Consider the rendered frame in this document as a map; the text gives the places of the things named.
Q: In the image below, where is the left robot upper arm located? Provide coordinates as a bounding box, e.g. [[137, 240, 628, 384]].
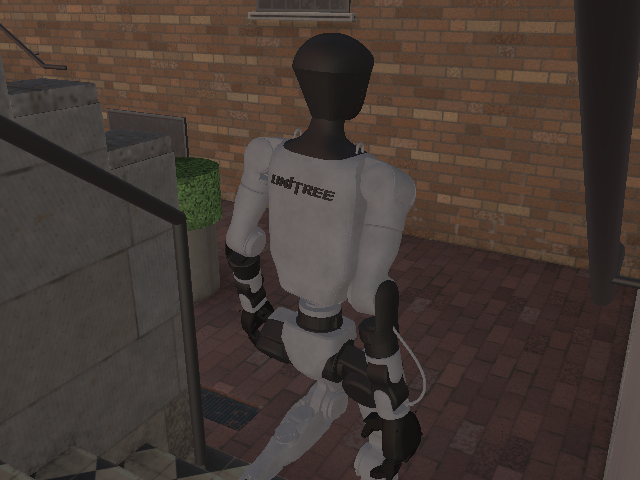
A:
[[226, 137, 292, 257]]

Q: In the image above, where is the left robot forearm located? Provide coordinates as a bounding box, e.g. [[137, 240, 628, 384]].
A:
[[225, 241, 267, 313]]

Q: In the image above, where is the right robot upper arm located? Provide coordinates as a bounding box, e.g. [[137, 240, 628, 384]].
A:
[[347, 156, 416, 316]]

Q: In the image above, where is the left robot shin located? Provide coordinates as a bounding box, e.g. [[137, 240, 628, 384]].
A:
[[238, 382, 333, 480]]

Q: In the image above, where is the right robot forearm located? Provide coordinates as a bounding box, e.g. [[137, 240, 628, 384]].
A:
[[358, 280, 410, 420]]

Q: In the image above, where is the robot left hand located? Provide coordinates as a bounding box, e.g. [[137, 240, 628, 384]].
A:
[[239, 301, 274, 358]]

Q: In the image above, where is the robot left thigh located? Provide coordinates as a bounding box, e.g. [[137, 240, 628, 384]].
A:
[[256, 307, 348, 422]]

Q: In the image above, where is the robot right hand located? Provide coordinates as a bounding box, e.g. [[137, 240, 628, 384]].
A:
[[361, 411, 423, 480]]

